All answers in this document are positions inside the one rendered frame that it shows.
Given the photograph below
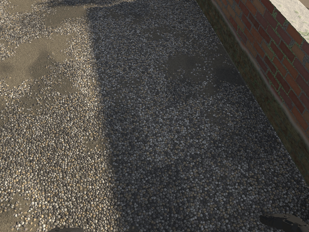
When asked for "robot right hand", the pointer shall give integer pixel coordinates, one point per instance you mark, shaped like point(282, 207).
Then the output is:
point(287, 222)

